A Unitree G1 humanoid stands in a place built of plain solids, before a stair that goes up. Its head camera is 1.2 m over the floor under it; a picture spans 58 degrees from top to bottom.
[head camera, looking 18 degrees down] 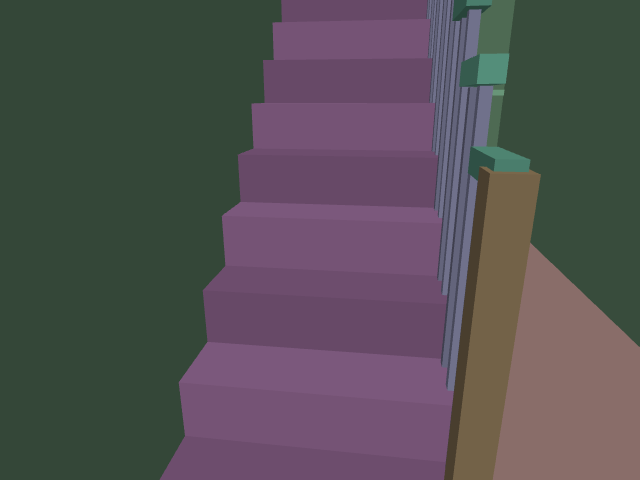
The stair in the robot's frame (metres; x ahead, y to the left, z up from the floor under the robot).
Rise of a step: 0.20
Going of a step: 0.23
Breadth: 0.84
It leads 7 degrees to the right of straight ahead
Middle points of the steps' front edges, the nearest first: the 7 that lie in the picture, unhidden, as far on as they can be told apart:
1.04 0.01 0.40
1.27 -0.02 0.59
1.50 -0.05 0.79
1.73 -0.08 0.99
1.96 -0.11 1.18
2.19 -0.14 1.38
2.41 -0.17 1.58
